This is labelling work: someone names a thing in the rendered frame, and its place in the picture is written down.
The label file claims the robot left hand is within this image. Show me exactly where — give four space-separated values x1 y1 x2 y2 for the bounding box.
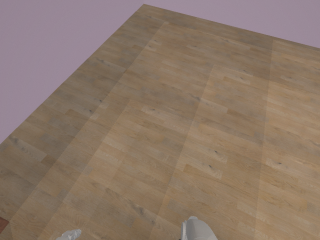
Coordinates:
56 229 82 240

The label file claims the robot right shin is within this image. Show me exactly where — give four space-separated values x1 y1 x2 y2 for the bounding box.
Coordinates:
188 216 198 220

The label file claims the robot right thigh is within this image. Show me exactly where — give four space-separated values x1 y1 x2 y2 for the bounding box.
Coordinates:
180 219 218 240

